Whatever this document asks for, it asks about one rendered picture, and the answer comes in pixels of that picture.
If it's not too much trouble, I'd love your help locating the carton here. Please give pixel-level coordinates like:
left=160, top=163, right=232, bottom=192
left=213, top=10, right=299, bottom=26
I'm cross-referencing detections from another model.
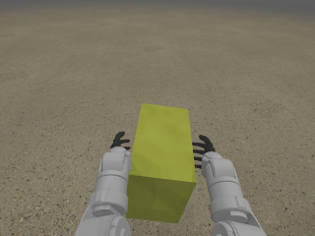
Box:
left=126, top=103, right=197, bottom=223

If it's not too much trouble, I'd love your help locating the left robot hand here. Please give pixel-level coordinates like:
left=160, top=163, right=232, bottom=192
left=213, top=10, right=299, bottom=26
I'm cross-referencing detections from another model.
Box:
left=110, top=131, right=130, bottom=150

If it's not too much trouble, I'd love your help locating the left robot forearm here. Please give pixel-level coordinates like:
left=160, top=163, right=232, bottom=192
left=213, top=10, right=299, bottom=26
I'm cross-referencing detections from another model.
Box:
left=74, top=147, right=132, bottom=236

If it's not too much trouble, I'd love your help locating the right robot hand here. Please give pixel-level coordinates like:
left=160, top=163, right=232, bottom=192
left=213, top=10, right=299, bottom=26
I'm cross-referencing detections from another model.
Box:
left=192, top=135, right=216, bottom=169

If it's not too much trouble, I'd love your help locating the robot right upper arm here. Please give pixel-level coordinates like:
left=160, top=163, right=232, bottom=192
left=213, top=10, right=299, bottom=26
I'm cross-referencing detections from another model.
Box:
left=211, top=219, right=267, bottom=236

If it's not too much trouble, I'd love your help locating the robot left upper arm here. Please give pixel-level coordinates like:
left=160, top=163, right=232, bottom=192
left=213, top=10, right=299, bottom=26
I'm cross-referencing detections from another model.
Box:
left=75, top=214, right=131, bottom=236

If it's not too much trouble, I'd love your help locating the right robot forearm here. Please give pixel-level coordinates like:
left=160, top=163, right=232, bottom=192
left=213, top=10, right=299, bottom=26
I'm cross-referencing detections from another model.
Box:
left=201, top=151, right=264, bottom=231

